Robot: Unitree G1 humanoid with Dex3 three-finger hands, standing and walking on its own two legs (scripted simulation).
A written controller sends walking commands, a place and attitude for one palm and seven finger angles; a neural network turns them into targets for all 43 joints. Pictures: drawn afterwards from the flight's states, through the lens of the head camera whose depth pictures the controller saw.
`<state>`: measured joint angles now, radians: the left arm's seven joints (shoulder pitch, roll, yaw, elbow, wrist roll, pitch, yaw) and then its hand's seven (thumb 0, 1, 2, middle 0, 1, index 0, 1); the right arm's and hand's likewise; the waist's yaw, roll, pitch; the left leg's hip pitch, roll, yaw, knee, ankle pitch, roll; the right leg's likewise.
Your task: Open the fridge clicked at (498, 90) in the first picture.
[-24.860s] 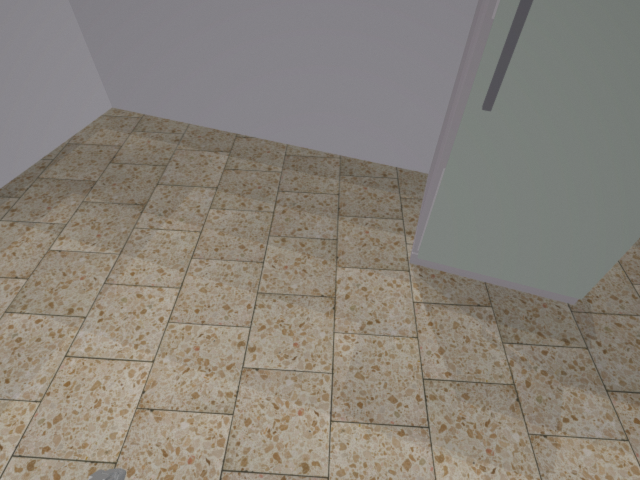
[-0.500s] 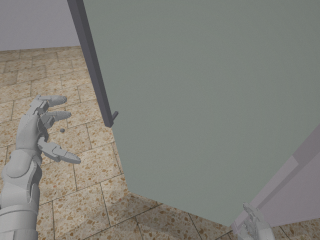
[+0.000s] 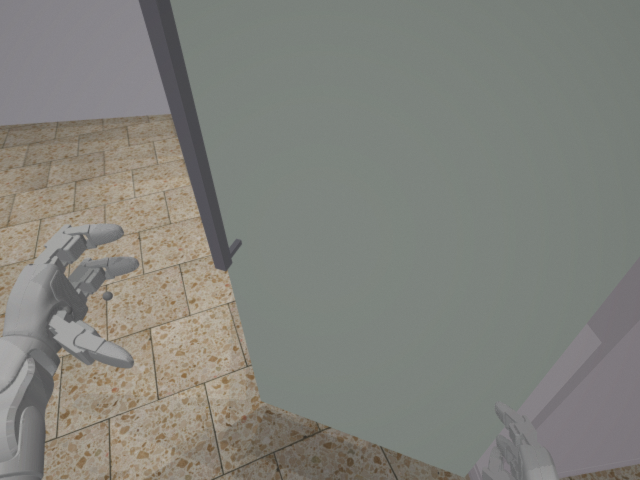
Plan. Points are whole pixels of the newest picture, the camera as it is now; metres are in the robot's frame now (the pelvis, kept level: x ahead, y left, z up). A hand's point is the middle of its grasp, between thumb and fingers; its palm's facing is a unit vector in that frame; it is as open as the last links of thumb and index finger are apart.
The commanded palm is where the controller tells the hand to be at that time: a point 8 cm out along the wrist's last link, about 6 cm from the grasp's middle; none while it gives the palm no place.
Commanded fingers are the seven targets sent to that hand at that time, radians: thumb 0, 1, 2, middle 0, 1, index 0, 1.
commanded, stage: draw the hand back to the body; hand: left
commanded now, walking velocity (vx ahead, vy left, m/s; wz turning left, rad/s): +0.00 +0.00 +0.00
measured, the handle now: (200, 131) +0.47 +0.22 +0.24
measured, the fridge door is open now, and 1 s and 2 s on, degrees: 61 61 61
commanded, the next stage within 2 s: step back with the hand held close in 1.14 s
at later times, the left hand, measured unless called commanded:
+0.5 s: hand (78, 308) +0.23 +0.28 +0.16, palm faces +0.47 -0.83 -0.32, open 11.4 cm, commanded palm +0.17 +0.31 +0.17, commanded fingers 0.00 0.47 0.69 -0.22 -0.56 -0.22 -0.56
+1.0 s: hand (56, 329) +0.20 +0.28 +0.16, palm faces +0.49 -0.80 -0.34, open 7.6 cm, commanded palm +0.15 +0.31 +0.18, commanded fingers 0.00 0.90 0.90 -0.20 -0.30 -0.20 -0.30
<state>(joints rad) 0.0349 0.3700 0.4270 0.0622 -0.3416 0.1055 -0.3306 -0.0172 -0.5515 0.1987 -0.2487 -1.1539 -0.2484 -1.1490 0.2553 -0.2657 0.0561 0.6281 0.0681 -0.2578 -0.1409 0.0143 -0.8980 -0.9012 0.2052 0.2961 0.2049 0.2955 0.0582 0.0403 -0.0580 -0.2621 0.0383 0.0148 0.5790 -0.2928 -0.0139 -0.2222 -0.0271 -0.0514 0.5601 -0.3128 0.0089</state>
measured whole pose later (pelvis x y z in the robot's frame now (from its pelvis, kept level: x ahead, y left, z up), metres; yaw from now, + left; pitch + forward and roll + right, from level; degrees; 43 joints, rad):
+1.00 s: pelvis +0.01 +0.01 +0.01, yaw +0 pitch -5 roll +0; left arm 0.41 0.33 0.34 -0.36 -0.08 -0.05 0.10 0.01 0.85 0.88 -0.21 -0.33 -0.21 -0.32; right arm 0.19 -0.21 0.04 0.66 -0.01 -0.14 -0.11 0.01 -0.90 -0.90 0.21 0.30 0.21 0.30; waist 0.09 0.04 0.02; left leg -0.10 0.02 0.03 0.44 -0.24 0.00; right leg -0.07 -0.04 -0.04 0.42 -0.26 0.03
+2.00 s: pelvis -0.08 +0.03 -0.01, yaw +0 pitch -1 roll -2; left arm 0.47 0.37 0.43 -0.50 -0.02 -0.26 0.14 0.01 0.89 0.90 -0.21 -0.31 -0.21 -0.30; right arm 0.23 -0.20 0.02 0.59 -0.01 -0.13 -0.09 0.01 -0.90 -0.90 0.21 0.30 0.21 0.30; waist 0.03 -0.01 0.04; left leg -0.44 0.02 0.02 0.65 -0.24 0.04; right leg -0.37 -0.04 -0.02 0.56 -0.18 0.04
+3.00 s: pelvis -0.24 +0.05 +0.01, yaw -6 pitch +1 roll -1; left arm 0.57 0.46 0.44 -0.52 -0.06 -0.18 0.14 0.01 0.89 0.90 -0.21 -0.31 -0.21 -0.30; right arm 0.26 -0.19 0.01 0.62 -0.01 -0.15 -0.09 0.01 -0.90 -0.90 0.21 0.30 0.20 0.30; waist -0.06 -0.08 -0.01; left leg -0.34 0.00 0.08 0.45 -0.14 0.05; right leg -0.24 0.02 0.01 0.59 -0.42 0.00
